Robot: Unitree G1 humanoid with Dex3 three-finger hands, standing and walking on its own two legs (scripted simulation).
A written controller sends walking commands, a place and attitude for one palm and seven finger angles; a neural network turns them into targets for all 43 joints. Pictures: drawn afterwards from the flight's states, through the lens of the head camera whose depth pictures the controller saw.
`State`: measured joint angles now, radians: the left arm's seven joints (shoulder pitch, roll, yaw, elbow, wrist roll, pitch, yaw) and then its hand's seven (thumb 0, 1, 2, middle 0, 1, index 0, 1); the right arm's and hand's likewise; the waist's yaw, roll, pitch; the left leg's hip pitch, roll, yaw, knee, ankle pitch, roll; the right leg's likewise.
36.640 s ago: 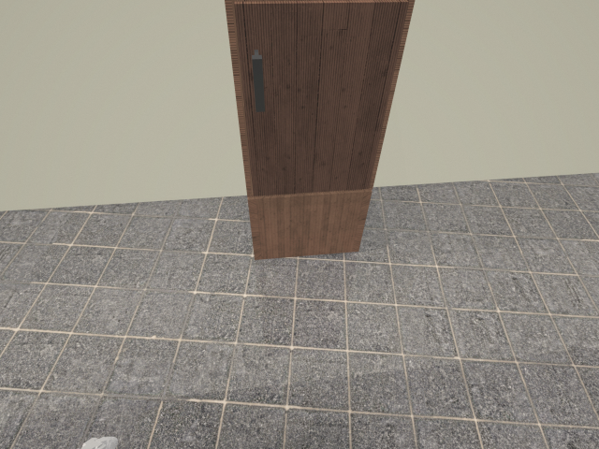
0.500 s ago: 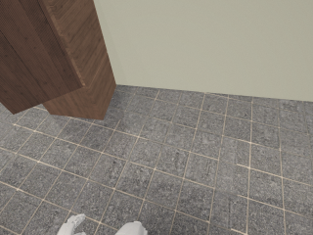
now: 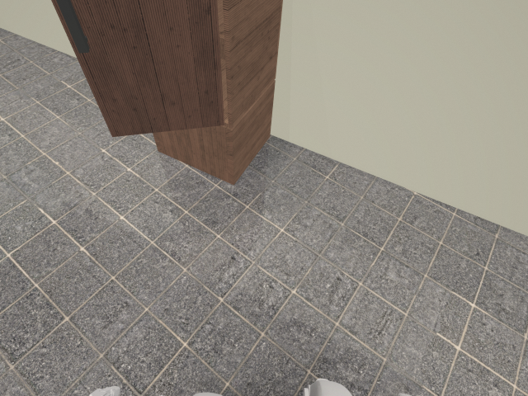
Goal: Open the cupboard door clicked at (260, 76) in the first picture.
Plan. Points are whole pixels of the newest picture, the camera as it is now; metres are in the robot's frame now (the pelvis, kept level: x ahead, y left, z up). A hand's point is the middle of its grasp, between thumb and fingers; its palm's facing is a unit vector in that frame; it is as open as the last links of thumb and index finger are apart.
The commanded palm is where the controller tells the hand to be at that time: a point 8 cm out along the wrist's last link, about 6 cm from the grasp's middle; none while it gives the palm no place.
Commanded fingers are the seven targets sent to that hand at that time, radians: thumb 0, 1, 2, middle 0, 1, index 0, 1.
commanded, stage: turn to face it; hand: left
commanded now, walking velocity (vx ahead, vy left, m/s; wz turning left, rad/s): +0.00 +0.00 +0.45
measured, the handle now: (74, 20) +0.92 +0.55 +0.05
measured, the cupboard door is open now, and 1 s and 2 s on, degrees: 40 40 40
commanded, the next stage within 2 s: take the last steps up to it in 0.36 s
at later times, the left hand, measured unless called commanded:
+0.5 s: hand out of the picture -0.02 +0.19 -0.19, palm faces +0.27 -0.94 -0.19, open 7.4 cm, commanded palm none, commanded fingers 0.00 0.90 0.90 -0.20 -0.30 -0.20 -0.30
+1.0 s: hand out of the picture +0.01 +0.16 -0.16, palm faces +0.36 -0.92 -0.16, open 7.4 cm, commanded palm none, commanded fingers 0.00 0.90 0.90 -0.20 -0.30 -0.20 -0.30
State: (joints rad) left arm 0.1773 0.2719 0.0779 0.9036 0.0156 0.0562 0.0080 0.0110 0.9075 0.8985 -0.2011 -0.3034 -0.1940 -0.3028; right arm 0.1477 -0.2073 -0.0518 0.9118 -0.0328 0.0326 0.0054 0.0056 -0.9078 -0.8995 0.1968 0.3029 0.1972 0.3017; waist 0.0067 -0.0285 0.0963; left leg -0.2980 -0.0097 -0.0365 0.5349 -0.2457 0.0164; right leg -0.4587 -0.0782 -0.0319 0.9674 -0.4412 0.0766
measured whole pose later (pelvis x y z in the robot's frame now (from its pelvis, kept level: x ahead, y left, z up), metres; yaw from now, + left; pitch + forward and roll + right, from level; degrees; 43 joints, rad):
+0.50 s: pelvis +0.00 +0.00 -0.01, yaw +13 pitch -1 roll +0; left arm 0.27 0.22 0.05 0.97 0.01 0.03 0.01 0.01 0.90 0.90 -0.21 -0.30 -0.20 -0.30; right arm 0.12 -0.20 -0.05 0.96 -0.02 0.03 0.01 0.01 -0.91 -0.90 0.19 0.30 0.19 0.30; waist 0.03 -0.07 0.09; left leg -0.27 -0.01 0.05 0.60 -0.28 0.02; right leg -0.29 -0.13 -0.12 0.72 -0.46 0.05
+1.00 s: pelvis +0.07 +0.01 +0.01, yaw +18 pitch -1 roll +1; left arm 0.35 0.14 0.03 1.05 0.02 -0.06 0.00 0.01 0.91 0.90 -0.20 -0.30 -0.20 -0.30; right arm 0.28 -0.19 -0.07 1.06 -0.03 0.02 0.03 0.01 -0.92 -0.90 0.19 0.30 0.19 0.30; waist 0.00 -0.01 0.03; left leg -0.49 0.06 0.05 0.93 -0.26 -0.02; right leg -0.07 -0.06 -0.12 0.36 -0.27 0.01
